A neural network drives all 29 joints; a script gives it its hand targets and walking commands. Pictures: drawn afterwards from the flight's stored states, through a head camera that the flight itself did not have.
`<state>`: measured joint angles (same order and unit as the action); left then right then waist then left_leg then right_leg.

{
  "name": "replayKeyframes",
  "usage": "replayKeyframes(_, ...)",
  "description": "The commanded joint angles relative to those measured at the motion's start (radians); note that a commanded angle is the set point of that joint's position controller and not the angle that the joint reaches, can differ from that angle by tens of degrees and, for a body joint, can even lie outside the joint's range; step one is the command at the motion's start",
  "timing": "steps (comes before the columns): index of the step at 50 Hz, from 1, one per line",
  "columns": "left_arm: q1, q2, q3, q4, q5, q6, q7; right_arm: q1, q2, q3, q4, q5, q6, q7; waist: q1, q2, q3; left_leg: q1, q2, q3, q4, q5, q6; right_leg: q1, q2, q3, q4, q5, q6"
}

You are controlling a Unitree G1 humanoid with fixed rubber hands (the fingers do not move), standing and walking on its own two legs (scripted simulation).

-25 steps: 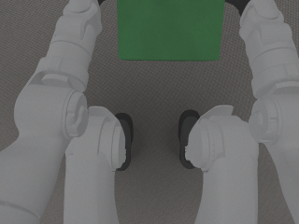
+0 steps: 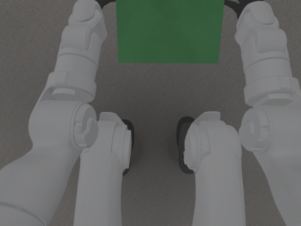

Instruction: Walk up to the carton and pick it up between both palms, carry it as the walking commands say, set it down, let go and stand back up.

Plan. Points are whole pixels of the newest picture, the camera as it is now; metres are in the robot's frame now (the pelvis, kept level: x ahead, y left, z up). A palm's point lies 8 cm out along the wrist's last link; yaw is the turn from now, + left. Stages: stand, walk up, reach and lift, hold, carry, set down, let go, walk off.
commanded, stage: reach and lift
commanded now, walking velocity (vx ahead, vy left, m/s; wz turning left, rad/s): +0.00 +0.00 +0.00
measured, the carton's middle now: (167, 1) +0.58 -0.04 -0.22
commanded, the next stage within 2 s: none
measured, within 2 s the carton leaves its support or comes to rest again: neither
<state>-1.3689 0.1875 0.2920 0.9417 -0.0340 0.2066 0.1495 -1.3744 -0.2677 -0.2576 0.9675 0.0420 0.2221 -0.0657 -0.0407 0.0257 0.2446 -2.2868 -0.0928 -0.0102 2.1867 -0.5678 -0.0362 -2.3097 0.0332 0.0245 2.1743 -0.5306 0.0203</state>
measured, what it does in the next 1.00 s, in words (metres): rises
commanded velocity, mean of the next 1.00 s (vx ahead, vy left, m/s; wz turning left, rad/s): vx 0.00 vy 0.00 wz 0.00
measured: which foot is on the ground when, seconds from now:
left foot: down 0.00-1.00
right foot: down 0.00-1.00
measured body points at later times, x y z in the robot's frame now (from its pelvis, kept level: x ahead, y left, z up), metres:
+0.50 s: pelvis +0.01 +0.00 +0.04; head +0.33 -0.03 +0.35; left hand +0.55 +0.11 -0.08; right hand +0.53 -0.19 -0.08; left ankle +0.11 +0.12 -0.33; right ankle +0.12 -0.12 -0.33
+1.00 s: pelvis +0.01 +0.00 +0.09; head +0.30 -0.02 +0.43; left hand +0.54 +0.12 +0.00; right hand +0.52 -0.19 +0.00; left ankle +0.11 +0.12 -0.33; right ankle +0.12 -0.12 -0.33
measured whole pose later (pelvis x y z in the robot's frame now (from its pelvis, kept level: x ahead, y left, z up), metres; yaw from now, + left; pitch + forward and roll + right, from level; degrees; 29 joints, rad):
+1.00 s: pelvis +0.01 +0.00 +0.09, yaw +0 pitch +45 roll +1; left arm -1.12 0.01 0.45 0.74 0.17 0.30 0.15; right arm -1.11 -0.08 -0.41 0.73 -0.17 0.33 -0.08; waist -0.03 0.03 -0.11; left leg -2.13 -0.13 -0.05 1.88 -0.55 -0.05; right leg -2.16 0.09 0.06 1.87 -0.51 0.04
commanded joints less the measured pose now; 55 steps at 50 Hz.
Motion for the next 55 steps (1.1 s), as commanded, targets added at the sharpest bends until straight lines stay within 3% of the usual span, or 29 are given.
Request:
replayKeyframes(1, -0.594, -0.96, -0.355, -0.141, -0.065, 0.002, -0.287, -0.573, 0.966, 0.324, -0.165, 0.076, -0.003, 0.29, -0.015, -0.006, -1.239, 0.555, -0.061, 0.1, -0.185, 0.233, 0.034, 0.616, 0.063, -0.095, -0.172, 0.25, -0.01)
replayKeyframes(16, -0.492, -1.081, -0.424, -0.207, -0.051, 0.034, -0.284, -0.491, 1.066, 0.403, -0.291, 0.044, 0.024, 0.277, -0.028, -0.017, -1.456, 0.59, -0.087, 0.101, -0.242, 0.35, 0.008, 0.743, 0.081, -0.102, -0.228, 0.412, 0.008)
replayKeyframes(23, -0.411, -1.09, -0.367, -0.154, 0.016, 0.043, -0.288, -0.424, 1.09, 0.38, -0.248, -0.007, 0.033, 0.272, -0.019, -0.025, -1.391, 0.544, -0.09, 0.101, -0.297, 0.293, 0.012, 0.707, 0.089, -0.093, -0.291, 0.351, 0.009)
replayKeyframes(34, -0.435, -1.08, -0.314, -0.148, 0.055, 0.07, -0.294, -0.421, 1.094, 0.313, -0.22, -0.05, 0.059, 0.267, -0.012, -0.031, -1.34, 0.57, -0.09, 0.105, -0.394, 0.171, 0.018, 0.723, 0.1, -0.093, -0.39, 0.204, 0.006)
replayKeyframes(55, -0.309, -1.174, -0.349, -0.173, 0.07, 0.092, -0.309, -0.314, 1.195, 0.347, -0.258, -0.068, 0.087, 0.278, -0.003, -0.021, -1.438, 0.715, -0.098, 0.085, -0.526, 0.275, 0.005, 0.868, 0.115, -0.1, -0.511, 0.314, 0.017)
